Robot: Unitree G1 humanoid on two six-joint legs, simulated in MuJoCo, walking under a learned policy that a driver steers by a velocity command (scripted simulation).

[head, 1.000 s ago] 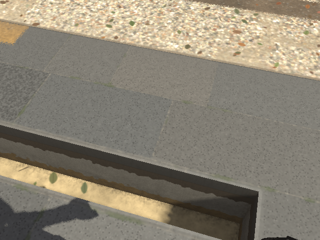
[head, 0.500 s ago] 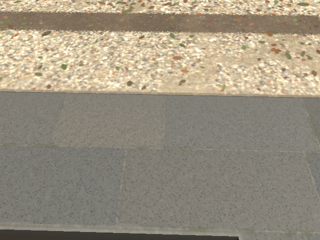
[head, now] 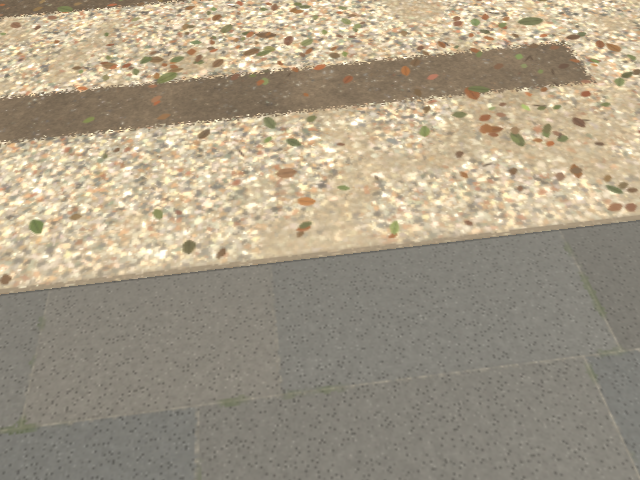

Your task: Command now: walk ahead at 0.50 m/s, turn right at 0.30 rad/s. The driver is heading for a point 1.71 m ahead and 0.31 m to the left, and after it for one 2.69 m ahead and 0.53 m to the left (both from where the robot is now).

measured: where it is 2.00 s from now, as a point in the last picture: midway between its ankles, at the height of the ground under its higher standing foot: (353, 254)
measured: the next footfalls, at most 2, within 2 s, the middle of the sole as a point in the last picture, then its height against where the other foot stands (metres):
left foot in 0.16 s outside the picture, level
right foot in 0.76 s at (413, 476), level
